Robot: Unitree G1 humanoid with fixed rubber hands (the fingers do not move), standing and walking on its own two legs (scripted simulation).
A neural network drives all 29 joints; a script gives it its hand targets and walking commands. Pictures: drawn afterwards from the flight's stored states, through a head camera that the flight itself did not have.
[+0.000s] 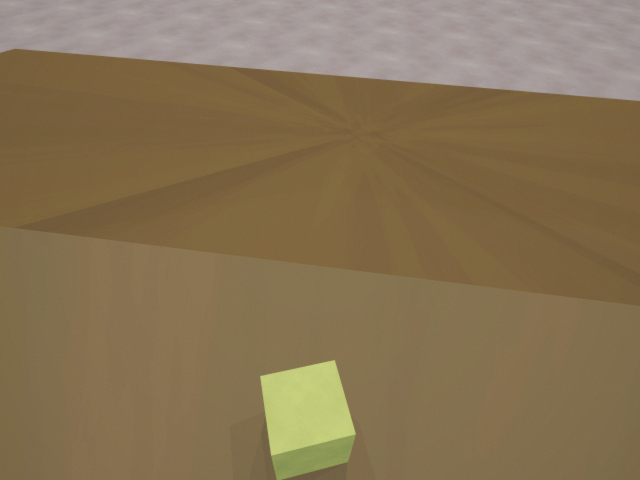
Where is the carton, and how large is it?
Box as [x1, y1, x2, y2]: [260, 360, 355, 479]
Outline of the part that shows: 334,360 260,376 270,450 277,479 346,462 348,459 355,433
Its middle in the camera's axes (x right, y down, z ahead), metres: -0.04 +0.51 +1.08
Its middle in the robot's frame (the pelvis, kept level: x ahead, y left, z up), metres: +0.43 +0.03 -0.66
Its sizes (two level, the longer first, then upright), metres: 0.210 0.200 0.250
